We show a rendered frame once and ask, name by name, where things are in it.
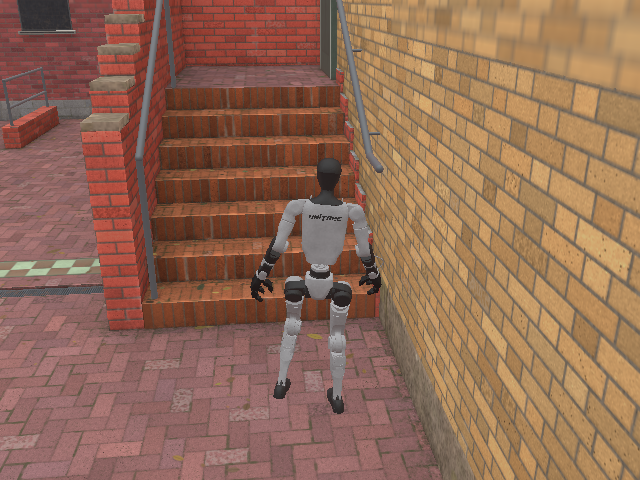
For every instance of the left robot foot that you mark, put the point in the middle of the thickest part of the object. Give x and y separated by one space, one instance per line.
280 391

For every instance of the robot left hand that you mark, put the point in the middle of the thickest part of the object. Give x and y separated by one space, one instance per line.
255 287

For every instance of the robot right hand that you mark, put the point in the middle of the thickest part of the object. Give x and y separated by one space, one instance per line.
376 282

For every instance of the left robot upper arm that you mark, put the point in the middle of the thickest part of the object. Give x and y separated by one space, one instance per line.
293 208

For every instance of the robot left forearm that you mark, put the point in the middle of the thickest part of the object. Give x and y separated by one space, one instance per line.
268 262

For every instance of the left robot thigh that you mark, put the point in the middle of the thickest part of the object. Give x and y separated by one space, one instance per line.
294 294

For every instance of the robot right forearm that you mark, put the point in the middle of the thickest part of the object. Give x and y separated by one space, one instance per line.
370 264

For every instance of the right robot upper arm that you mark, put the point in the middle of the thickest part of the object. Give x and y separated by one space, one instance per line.
356 214

